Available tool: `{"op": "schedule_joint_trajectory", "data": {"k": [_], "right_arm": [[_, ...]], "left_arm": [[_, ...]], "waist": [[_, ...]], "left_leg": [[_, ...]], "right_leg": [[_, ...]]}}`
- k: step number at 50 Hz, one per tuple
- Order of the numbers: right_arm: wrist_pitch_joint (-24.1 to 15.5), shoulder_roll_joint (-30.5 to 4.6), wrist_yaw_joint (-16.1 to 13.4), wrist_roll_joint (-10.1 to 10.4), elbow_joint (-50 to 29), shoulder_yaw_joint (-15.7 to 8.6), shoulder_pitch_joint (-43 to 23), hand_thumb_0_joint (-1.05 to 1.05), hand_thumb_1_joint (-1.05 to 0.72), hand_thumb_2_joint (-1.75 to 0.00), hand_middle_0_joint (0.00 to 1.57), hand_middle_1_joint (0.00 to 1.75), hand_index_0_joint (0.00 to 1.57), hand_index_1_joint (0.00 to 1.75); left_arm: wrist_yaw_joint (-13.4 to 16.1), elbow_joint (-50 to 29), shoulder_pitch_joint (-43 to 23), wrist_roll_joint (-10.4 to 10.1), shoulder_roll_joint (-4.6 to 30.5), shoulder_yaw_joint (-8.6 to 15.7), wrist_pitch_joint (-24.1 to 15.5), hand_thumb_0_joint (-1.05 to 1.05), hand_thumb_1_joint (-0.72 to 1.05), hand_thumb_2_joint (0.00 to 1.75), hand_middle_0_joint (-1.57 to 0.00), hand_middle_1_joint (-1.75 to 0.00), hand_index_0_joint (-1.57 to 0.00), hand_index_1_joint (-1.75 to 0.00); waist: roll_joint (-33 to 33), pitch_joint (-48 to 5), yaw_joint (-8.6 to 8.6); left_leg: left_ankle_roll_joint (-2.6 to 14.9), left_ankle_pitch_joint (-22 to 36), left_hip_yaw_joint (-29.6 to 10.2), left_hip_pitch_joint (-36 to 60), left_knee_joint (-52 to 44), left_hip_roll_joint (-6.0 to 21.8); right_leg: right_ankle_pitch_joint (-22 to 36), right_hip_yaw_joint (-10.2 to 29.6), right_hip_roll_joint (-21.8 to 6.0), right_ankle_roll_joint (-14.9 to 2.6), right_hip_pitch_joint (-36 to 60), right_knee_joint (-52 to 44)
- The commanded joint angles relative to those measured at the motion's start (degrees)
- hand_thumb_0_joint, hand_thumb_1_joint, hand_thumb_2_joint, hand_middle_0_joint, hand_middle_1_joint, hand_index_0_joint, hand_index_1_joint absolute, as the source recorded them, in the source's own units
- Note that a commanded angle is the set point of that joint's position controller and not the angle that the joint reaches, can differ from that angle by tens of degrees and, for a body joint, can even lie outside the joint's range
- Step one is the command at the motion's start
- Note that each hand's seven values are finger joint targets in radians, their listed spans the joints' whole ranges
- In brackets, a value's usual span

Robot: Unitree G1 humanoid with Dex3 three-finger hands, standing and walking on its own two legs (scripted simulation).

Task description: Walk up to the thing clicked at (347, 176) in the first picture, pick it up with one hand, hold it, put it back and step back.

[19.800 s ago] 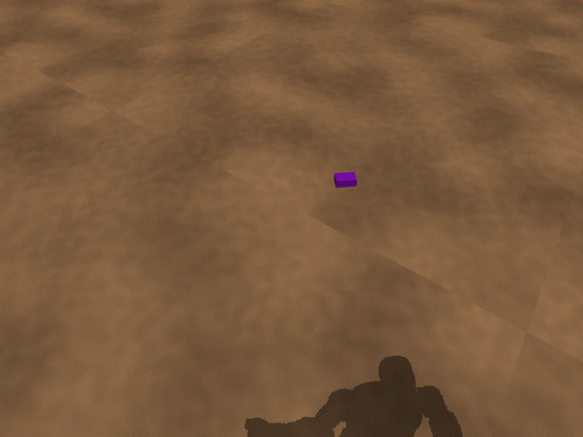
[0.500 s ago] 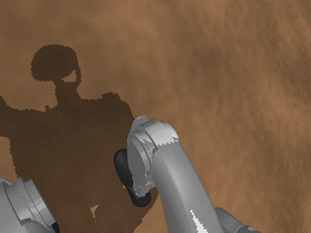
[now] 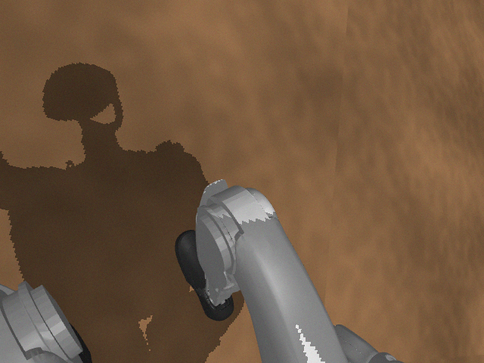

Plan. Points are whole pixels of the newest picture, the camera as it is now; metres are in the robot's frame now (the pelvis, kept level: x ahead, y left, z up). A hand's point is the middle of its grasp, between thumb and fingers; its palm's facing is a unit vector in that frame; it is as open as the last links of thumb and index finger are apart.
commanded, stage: close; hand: left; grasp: from above
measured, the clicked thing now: out of the picture +0.48 +0.34 -0.29
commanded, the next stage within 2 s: settle in 0.82 s
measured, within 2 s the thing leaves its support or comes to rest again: leaves its support in 1.18 s
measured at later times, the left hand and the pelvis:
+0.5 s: hand out of the picture +0.46 +0.34 -0.26, palm faces -0.44 -0.16 -0.89, open 9.5 cm; pelvis +0.00 +0.00 +0.00, yaw +0 degrees
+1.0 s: hand out of the picture +0.47 +0.34 -0.25, palm faces -0.43 -0.16 -0.89, open 9.0 cm; pelvis +0.00 +0.00 +0.00, yaw +0 degrees
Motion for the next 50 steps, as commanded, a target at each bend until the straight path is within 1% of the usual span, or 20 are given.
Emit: {"op": "schedule_joint_trajectory", "data": {"k": [1,7,8,10,13,14,17,20,22,28,29,35,39,40,43,44,45,46,47,50], "right_arm": [[0.93,-19.32,-1.21,0.23,1.41,-5.84,11.57,0.0,-0.89,-0.9,0.2,0.3,0.2,0.3],[1.05,-19.7,-1.52,-0.27,0.36,-5.94,11.14,0.0,-0.88,-0.9,0.2,0.3,0.2,0.3],[1.16,-19.58,-1.55,-0.28,1.07,-5.71,11.56,0.0,-0.88,-0.9,0.2,0.3,0.2,0.3],[0.63,-20.16,-1.68,-0.24,1.08,-6.47,11.61,0.0,-0.88,-0.9,0.2,0.3,0.2,0.3],[0.8,-19.15,-1.61,-0.24,1.32,-6.09,11.95,0.0,-0.89,-0.9,0.2,0.3,0.2,0.3],[0.62,-19.91,-1.68,-0.17,1.11,-6.97,12.1,0.0,-0.89,-0.9,0.2,0.3,0.2,0.3],[0.51,-19.55,-1.72,0.16,1.38,-6.75,11.76,0.0,-0.89,-0.9,0.2,0.3,0.2,0.3],[0.46,-19.59,-1.54,0.26,1.51,-6.87,11.69,0.0,-0.89,-0.9,0.2,0.3,0.2,0.3],[0.81,-18.87,-1.33,0.24,1.92,-5.82,11.92,0.0,-0.88,-0.9,0.2,0.3,0.2,0.3],[0.97,-19.68,-1.54,0.28,1.09,-6.79,11.86,0.0,-0.88,-0.9,0.2,0.3,0.2,0.3],[1.1,-19.49,-1.62,0.26,1.38,-6.35,11.45,0.0,-0.88,-0.9,0.2,0.3,0.2,0.3],[1.31,-20.47,-1.79,0.23,0.82,-7.39,12.15,0.0,-0.89,-0.9,0.2,0.3,0.2,0.3],[1.28,-20.1,-1.91,0.07,0.55,-7.72,12.23,0.0,-0.89,-0.9,0.2,0.3,0.2,0.3],[1.42,-19.83,-1.88,0.02,1.08,-7.34,12.74,0.0,-0.88,-0.9,0.2,0.3,0.2,0.3],[1.23,-19.8,-1.64,-0.02,1.05,-6.88,12.54,0.0,-0.89,-0.9,0.2,0.3,0.2,0.3],[1.28,-19.26,-1.76,0.13,0.97,-6.51,12.3,0.0,-0.88,-0.9,0.2,0.3,0.2,0.3],[1.02,-20.15,-1.92,0.31,0.6,-7.06,12.03,0.0,-0.89,-0.9,0.2,0.3,0.2,0.3],[1.13,-19.51,-1.83,0.3,0.99,-6.54,12.14,0.0,-0.89,-0.9,0.2,0.3,0.2,0.3],[1.2,-19.71,-1.94,0.32,0.57,-6.64,11.98,0.0,-0.91,-0.9,0.2,0.3,0.2,0.3],[1.44,-19.72,-2.01,0.28,0.9,-7.01,12.37,0.0,-0.9,-0.9,0.2,0.3,0.2,0.3]], "left_arm": [[1.79,-7.69,-12.03,-0.38,13.41,0.25,-1.46,0.0,0.01,0.57,-0.45,-0.67,-0.47,-0.64],[3.14,-7.46,-12.78,0.61,12.73,-0.08,-2.03,0.0,0.1,0.5,-0.49,-0.63,-0.53,-0.6],[3.69,-8.98,-13.73,0.71,14.33,1.24,-2.2,0.0,0.1,0.5,-0.51,-0.6,-0.53,-0.58],[3.61,-7.79,-13.31,0.94,12.42,0.03,-1.79,0.0,0.12,0.48,-0.53,-0.58,-0.56,-0.55],[4.28,-6.98,-13.24,0.75,13.12,0.48,-1.31,0.0,0.17,0.45,-0.58,-0.54,-0.6,-0.52],[4.18,-7.06,-13.58,0.88,12.44,-0.18,-1.05,0.0,0.19,0.43,-0.58,-0.55,-0.61,-0.52],[3.81,-6.45,-13.59,0.18,12.53,-0.06,-0.06,0.0,0.21,0.41,-0.61,-0.51,-0.63,-0.48],[3.2,-6.67,-12.6,0.36,11.85,-0.16,0.25,0.0,0.25,0.38,-0.63,-0.5,-0.66,-0.46],[3.14,-8.47,-13.23,0.0,13.58,1.42,-0.13,0.0,0.29,0.35,-0.65,-0.48,-0.69,-0.44],[2.17,-8.49,-13.43,0.17,12.5,0.29,-0.64,0.0,0.37,0.29,-0.71,-0.45,-0.75,-0.4],[2.38,-9.37,-13.62,0.15,14.11,1.56,-1.06,0.0,0.39,0.3,-0.73,-0.43,-0.77,-0.39],[2.44,-9.75,-13.69,1.04,14.43,1.27,-1.48,0.0,0.52,0.3,-0.84,-0.4,-0.88,-0.36],[2.53,-9.06,-13.77,0.85,12.41,0.06,-1.0,0.0,0.58,0.29,-0.89,-0.38,-0.92,-0.35],[2.78,-9.22,-14.5,0.74,13.65,1.32,-1.16,0.0,0.61,0.3,-0.91,-0.39,-0.94,-0.36],[2.31,-7.82,-12.87,0.77,12.37,0.47,-0.8,0.0,0.66,0.3,-0.95,-0.38,-0.98,-0.35],[2.35,-7.44,-12.55,0.49,13.52,1.31,-0.82,0.0,0.67,0.34,-0.97,-0.38,-0.99,-0.35],[2.06,-7.49,-12.63,0.68,12.92,0.22,-0.6,0.0,0.68,0.33,-0.98,-0.37,-1.0,-0.35],[2.02,-8.62,-13.6,0.5,13.83,1.48,-0.83,0.0,0.71,0.33,-1.0,-0.38,-1.03,-0.35],[1.87,-7.77,-12.38,0.51,13.84,0.88,-0.65,0.0,0.64,0.34,-1.01,-0.38,-1.04,-0.35],[1.63,-9.24,-12.66,0.28,14.42,1.98,-0.56,0.0,0.68,0.34,-1.04,-0.35,-1.06,-0.33]], "waist": [[33.61,-37.56,-3.38],[32.58,-35.21,-3.88],[33.18,-36.19,-3.59],[33.29,-35.39,-4.11],[32.77,-37.59,-3.86],[33.48,-36.93,-4.17],[33.25,-36.32,-3.82],[34.43,-36.58,-3.32],[34.44,-37.82,-3.22],[33.43,-36.78,-3.57],[33.73,-37.29,-3.13],[34.24,-37.85,-3.45],[34.44,-37.65,-3.68],[34.76,-38.32,-3.6],[33.27,-36.14,-3.99],[32.27,-36.75,-3.58],[32.27,-35.99,-3.68],[32.63,-35.68,-3.6],[32.23,-36.35,-3.39],[34.51,-38.13,-2.76]], "left_leg": [[0.34,15.24,7.02,30.67,-15.17,2.64],[0.5,11.78,6.87,29.3,-15.39,2.43],[0.37,12.87,6.51,29.65,-15.38,2.68],[0.22,12.69,6.7,30.53,-15.27,2.68],[0.45,12.89,6.69,30.16,-15.72,2.71],[0.48,12.61,6.98,30.11,-15.88,2.59],[0.52,11.81,7.07,28.99,-15.84,2.56],[-0.1,14.59,6.51,31.15,-15.67,2.84],[-0.15,16.81,6.29,31.21,-15.52,2.95],[0.31,14.53,7.03,30.34,-15.07,2.52],[0.1,14.93,6.73,30.49,-14.95,2.63],[0.26,14.5,7.06,31.01,-15.57,2.56],[0.13,13.36,7.01,31.42,-16.29,2.53],[0.1,13.78,6.62,31.21,-16.27,2.66],[0.24,15.44,7.22,30.14,-14.88,2.42],[0.39,15.07,7.17,29.53,-15.1,2.48],[0.48,13.96,7.56,29.63,-14.85,2.3],[0.38,13.76,7.18,28.95,-14.89,2.49],[0.54,13.5,7.44,29.32,-14.99,2.41],[-0.14,15.11,6.71,31.61,-15.87,2.75]], "right_leg": [[14.78,-8.43,2.12,-5.33,21.5,-10.0],[12.32,-8.82,1.99,-5.3,19.39,-9.83],[13.29,-8.83,1.85,-5.29,19.63,-9.82],[13.08,-8.57,1.53,-5.24,18.38,-9.6],[13.97,-8.47,2.09,-5.07,20.98,-10.05],[13.83,-8.26,1.97,-5.16,20.45,-10.0],[13.13,-8.25,1.97,-5.19,19.78,-10.36],[14.5,-8.56,1.62,-5.42,18.46,-9.09],[15.82,-8.69,1.62,-5.42,19.7,-9.54],[14.36,-8.36,1.69,-5.37,19.59,-9.77],[14.2,-8.67,1.62,-5.6,19.29,-9.91],[14.19,-8.34,1.8,-5.43,20.1,-10.08],[13.52,-8.43,1.92,-5.48,19.43,-10.06],[13.91,-8.72,1.77,-5.5,19.96,-10.1],[14.93,-8.46,1.59,-5.45,19.5,-9.74],[14.78,-8.42,1.82,-5.37,20.64,-10.18],[13.92,-8.02,1.64,-5.38,19.72,-10.19],[13.47,-8.39,1.53,-5.49,19.06,-10.3],[13.55,-8.1,1.77,-5.37,20.28,-10.56],[14.34,-8.56,1.52,-5.64,19.51,-10.1]]}}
